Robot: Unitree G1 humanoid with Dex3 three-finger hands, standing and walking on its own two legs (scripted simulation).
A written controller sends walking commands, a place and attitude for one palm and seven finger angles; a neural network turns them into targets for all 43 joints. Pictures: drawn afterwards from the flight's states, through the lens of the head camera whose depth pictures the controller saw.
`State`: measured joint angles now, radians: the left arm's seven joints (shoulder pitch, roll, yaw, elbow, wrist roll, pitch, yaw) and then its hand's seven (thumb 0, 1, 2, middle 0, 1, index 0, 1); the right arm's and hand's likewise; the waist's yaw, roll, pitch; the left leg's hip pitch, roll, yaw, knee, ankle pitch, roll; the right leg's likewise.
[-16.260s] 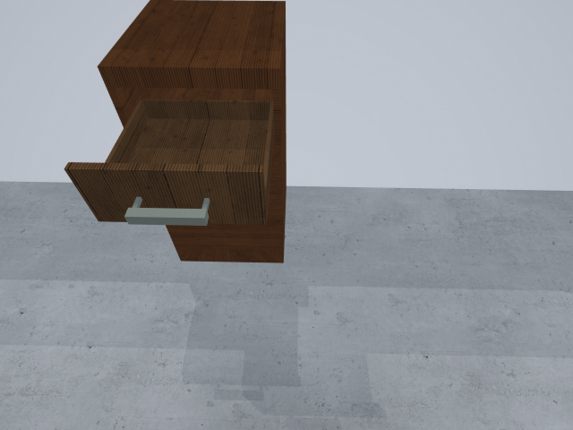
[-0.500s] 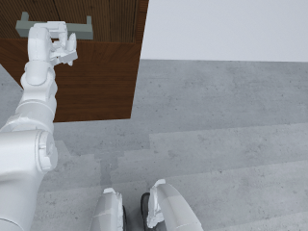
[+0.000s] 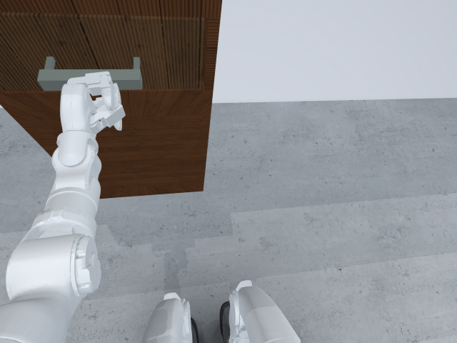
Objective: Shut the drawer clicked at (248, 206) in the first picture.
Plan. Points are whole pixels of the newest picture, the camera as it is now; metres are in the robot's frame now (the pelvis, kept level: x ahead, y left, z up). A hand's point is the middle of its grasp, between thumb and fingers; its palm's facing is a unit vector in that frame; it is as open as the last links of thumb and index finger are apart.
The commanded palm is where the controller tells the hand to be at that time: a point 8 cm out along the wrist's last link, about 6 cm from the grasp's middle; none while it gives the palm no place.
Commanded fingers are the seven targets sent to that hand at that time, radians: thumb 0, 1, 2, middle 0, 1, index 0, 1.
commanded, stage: draw the hand back to the body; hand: left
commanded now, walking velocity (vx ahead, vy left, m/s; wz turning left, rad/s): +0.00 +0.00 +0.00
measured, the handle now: (93, 71) +0.58 +0.19 +0.05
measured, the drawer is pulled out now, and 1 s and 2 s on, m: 0.00 0.00 0.00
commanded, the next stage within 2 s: step back with the hand held close in 1.44 s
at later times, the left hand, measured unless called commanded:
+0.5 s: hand (68, 144) +0.39 +0.18 +0.12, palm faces +0.03 -1.00 -0.04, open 3.3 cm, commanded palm +0.35 +0.23 +0.14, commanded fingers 0.00 0.90 0.90 -1.40 -1.60 -1.40 -1.60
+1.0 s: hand out of the picture +0.27 +0.22 +0.22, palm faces +0.30 -0.91 -0.29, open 3.3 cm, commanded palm +0.22 +0.26 +0.23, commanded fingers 0.00 0.90 0.90 -1.40 -1.60 -1.40 -1.60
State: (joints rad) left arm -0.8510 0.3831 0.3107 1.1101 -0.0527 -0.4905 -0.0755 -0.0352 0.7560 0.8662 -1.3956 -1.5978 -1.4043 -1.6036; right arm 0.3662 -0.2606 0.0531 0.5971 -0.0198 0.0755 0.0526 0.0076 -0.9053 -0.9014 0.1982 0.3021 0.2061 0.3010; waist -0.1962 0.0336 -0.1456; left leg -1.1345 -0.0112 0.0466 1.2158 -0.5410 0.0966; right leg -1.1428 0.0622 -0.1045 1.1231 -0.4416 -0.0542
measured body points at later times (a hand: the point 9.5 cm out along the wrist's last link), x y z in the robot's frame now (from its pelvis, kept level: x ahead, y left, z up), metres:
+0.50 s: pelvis +0.04 -0.01 +0.06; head +0.11 +0.01 +0.50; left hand +0.38 +0.23 +0.13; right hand +0.18 -0.25 -0.04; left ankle +0.01 +0.06 -0.63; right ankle +0.04 -0.09 -0.63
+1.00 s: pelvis +0.05 -0.01 +0.10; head +0.03 -0.03 +0.55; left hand +0.25 +0.26 +0.23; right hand +0.25 -0.21 +0.02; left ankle +0.01 +0.06 -0.63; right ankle +0.04 -0.09 -0.63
